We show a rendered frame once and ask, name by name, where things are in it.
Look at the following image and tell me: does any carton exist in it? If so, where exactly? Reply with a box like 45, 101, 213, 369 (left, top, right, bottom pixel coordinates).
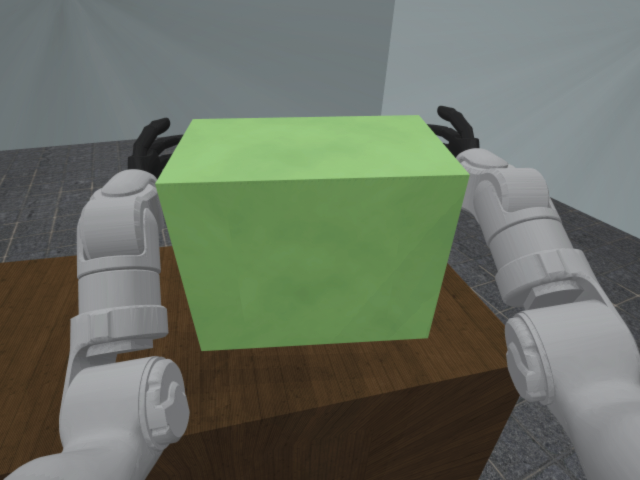
155, 115, 470, 351

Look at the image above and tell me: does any right robot upper arm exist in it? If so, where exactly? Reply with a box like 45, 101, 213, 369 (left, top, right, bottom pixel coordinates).
505, 299, 640, 480

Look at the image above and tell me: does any right robot forearm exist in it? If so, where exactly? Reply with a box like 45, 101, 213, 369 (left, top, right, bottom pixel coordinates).
456, 148, 640, 376

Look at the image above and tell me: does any left robot hand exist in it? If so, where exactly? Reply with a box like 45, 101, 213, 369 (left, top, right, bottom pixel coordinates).
128, 118, 183, 179

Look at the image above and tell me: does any pedestal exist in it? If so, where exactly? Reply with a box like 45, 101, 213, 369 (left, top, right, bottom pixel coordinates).
0, 246, 520, 480

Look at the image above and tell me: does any left robot forearm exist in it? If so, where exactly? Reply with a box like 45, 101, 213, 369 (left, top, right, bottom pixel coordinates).
59, 169, 168, 446

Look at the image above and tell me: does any left robot upper arm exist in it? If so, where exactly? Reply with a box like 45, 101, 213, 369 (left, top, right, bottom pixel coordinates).
3, 356, 190, 480

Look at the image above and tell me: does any right robot hand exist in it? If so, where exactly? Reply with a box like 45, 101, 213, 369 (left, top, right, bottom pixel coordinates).
427, 106, 480, 158

